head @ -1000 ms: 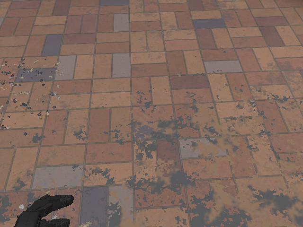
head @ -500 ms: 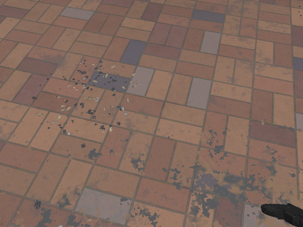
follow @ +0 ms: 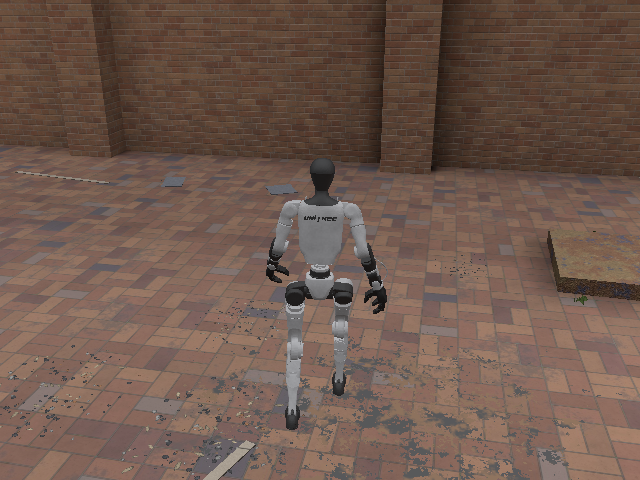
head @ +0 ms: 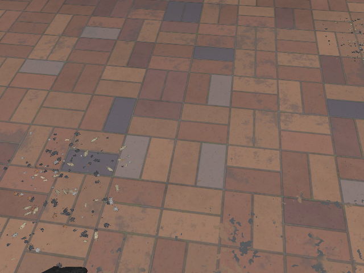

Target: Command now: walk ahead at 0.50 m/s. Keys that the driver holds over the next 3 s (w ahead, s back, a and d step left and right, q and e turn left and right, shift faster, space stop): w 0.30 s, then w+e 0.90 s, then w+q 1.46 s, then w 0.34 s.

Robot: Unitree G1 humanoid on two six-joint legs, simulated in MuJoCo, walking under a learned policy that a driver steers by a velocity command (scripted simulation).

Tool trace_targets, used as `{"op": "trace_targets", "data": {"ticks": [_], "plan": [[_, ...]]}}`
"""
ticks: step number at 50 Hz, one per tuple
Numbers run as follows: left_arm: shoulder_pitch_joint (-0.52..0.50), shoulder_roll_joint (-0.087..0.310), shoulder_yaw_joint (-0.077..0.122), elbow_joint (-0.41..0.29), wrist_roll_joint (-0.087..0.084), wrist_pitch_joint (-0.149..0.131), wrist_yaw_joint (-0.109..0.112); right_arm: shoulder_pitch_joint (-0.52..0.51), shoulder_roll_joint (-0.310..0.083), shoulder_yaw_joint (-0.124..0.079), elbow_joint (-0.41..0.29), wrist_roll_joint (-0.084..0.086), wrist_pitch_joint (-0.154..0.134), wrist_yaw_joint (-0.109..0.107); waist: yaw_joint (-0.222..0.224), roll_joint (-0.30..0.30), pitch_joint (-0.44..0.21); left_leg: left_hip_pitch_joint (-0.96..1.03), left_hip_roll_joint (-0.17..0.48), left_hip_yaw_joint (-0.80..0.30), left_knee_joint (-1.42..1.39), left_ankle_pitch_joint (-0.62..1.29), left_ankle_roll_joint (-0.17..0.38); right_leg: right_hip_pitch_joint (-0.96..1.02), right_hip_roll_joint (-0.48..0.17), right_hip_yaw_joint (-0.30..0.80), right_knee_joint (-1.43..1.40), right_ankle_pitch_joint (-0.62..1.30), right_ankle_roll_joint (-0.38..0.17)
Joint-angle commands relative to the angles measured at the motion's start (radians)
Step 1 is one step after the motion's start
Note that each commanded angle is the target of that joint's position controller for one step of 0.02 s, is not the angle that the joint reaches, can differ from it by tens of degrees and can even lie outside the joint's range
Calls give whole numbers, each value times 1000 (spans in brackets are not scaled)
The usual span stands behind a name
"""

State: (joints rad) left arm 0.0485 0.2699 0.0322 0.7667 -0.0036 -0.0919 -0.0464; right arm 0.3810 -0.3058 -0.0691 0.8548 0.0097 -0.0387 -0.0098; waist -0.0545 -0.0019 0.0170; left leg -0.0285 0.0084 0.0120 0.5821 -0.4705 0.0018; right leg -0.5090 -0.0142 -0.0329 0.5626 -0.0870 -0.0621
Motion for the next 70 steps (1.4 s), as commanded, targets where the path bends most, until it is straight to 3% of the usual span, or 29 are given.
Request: {"op": "trace_targets", "data": {"ticks": [1,2,4,6,9,15,20,23,24,25,26,27,28,30,32,35,39,46,48,50,51,52,53,54,55,57,61,65,70], "plan": [[384,222,69,43,-15,2,8,71,-71,6,-77,6,-49,7,164,-234,-373,-674,-51,-143,713,-111,14,882,-358,780,-256,-330,-261],[315,183,56,32,-12,-1,12,-26,-127,-10,-105,32,-62,12,162,-174,-225,-750,2,-134,738,-37,30,773,-332,634,-269,-318,-213],[203,137,43,14,6,-1,16,-126,-114,-9,-127,11,-67,4,115,-56,-85,-699,87,-92,632,114,34,519,-264,436,-302,-116,-178],[171,107,33,12,19,-8,15,-89,-89,-11,-118,4,-48,4,63,-88,-72,-593,120,-99,564,173,29,404,-227,348,-351,-2,-173],[184,137,41,33,5,-19,21,-111,-51,-2,-126,-4,-26,1,48,-67,-33,-605,133,-80,454,228,0,344,-220,258,-415,79,-194],[251,171,48,73,-6,-5,41,-303,-17,14,-167,-2,-37,15,108,-50,20,-596,102,-35,91,539,-19,368,-163,110,-446,110,-142],[339,184,55,117,-21,23,48,-433,-32,12,-213,6,-57,39,139,-56,56,-577,60,-47,-62,516,-10,468,-210,173,-367,99,-134],[314,203,66,118,-22,36,57,-355,-76,-5,-195,5,-71,43,74,-85,16,-433,33,-40,-115,426,20,495,-228,214,-263,191,-105],[300,191,61,114,-20,38,57,-245,-108,-23,-162,2,-74,36,14,-76,-48,-267,14,-18,-144,416,44,467,-184,187,-145,297,-81],[295,141,43,99,-7,36,56,-81,-162,-45,-126,-12,-75,26,-57,-43,-183,6,93,-79,-91,432,91,343,-125,149,81,231,-47],[379,38,14,68,4,23,53,39,-258,-69,-112,-30,-66,17,-52,172,-348,392,344,-421,-96,364,202,-2,18,60,453,-136,25],[410,53,13,69,-21,7,50,62,-213,-58,-101,-21,-57,21,-49,315,-425,439,432,-724,-244,175,280,-178,53,136,648,-512,40],[338,155,42,63,-46,4,50,-3,-137,-35,-108,-12,-56,19,-53,194,-264,314,394,-606,-275,75,234,-257,-11,169,728,-456,35],[246,146,49,42,-36,13,54,-128,-68,-13,-111,-11,-58,19,-5,109,-89,57,316,-367,-339,161,181,-229,-87,131,678,-299,34],[270,110,54,45,-29,40,54,-197,-40,-8,-103,-21,-69,21,48,136,-29,-93,267,-219,-407,274,162,-134,-127,138,612,-214,42],[246,71,52,18,-25,67,53,-206,-65,-21,-80,-25,-83,15,68,91,2,-137,267,-92,-454,415,182,-150,-137,135,559,-133,60],[158,56,46,-21,-19,64,35,-185,-98,-32,-53,-25,-77,1,49,60,26,-99,244,52,-468,496,172,-168,-128,111,335,61,66],[-34,56,37,-116,-16,63,-6,-100,-156,-54,-9,7,-37,-7,-9,41,81,87,293,162,-407,597,138,-171,-90,7,92,37,12],[-7,84,51,-129,-15,67,-11,-113,-183,-62,-11,17,-23,-9,26,69,42,129,296,192,-293,887,116,-84,-37,-46,81,-65,-25],[197,148,92,-87,-20,72,-5,-143,-195,-64,-20,27,-5,-12,151,71,-76,83,257,236,11,1115,79,201,55,-99,24,-83,-81],[375,224,131,-37,-23,80,12,-131,-167,-51,-28,12,-8,-15,227,14,-169,-112,216,244,286,935,33,505,46,-13,-7,-50,-126],[376,348,152,-31,-35,80,28,-60,-17,-6,-82,-38,-27,-6,124,-269,-212,-566,38,212,653,45,-38,815,-213,503,-77,-145,-282],[388,310,131,-79,-21,58,19,-109,-49,1,-105,-6,-71,6,155,-202,-390,-719,-51,-57,823,-152,-39,922,-333,900,-259,-320,-392],[362,234,110,-71,-12,41,14,-219,-117,-16,-132,37,-97,16,185,-117,-271,-819,7,-101,823,-60,-11,868,-310,777,-292,-266,-329],[317,200,100,-73,-15,30,16,-240,-108,-10,-137,34,-112,15,153,-73,-180,-807,52,-97,744,27,12,740,-267,640,-281,-191,-289],[188,133,77,-104,-5,26,22,-223,-125,-24,-112,-9,-106,5,69,-26,-95,-656,111,-106,584,127,7,489,-194,466,-296,15,-240],[189,155,79,-109,-5,21,44,-221,-78,-16,-117,-24,-64,9,37,-21,-55,-587,105,-70,399,235,-46,335,-157,338,-351,184,-241],[238,150,71,-75,-2,18,56,-330,-34,8,-129,-12,-61,24,98,-62,-12,-537,90,-33,115,551,-54,298,-100,189,-376,147,-170],[310,165,71,-15,0,12,49,-437,-54,13,-162,10,-66,44,152,-57,50,-604,75,-32,-18,612,0,448,-176,181,-385,68,-151]]}}
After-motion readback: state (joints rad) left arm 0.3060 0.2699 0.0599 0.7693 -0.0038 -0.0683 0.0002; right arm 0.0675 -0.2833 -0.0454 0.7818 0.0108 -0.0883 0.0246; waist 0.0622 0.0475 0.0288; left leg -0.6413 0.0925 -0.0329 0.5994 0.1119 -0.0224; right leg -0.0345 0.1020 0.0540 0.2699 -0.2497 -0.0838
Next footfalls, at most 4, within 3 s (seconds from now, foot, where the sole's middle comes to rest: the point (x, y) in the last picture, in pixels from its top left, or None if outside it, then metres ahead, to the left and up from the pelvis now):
0.50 left None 0.45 0.14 -0.76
1.02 right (230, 218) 0.66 -0.18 -0.76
1.56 left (208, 142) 1.03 -0.13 -0.76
2.02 right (259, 106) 1.24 -0.40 -0.76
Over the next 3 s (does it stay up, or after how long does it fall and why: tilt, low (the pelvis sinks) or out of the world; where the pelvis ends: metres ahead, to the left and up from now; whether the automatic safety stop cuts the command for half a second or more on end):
stays up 1.62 -0.19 0.02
